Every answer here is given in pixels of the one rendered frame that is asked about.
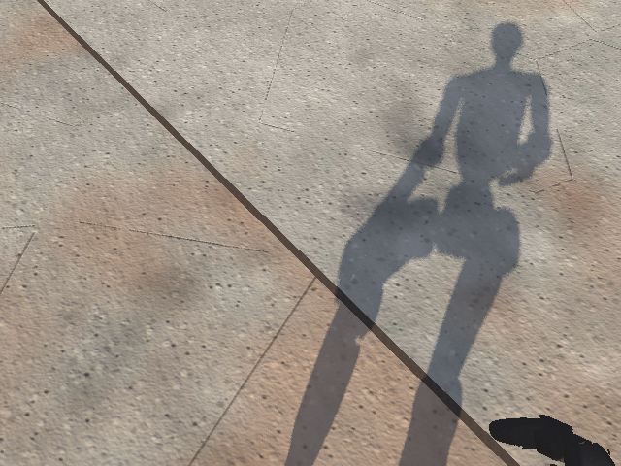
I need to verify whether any robot right hand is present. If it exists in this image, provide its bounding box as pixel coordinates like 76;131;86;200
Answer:
489;415;615;466

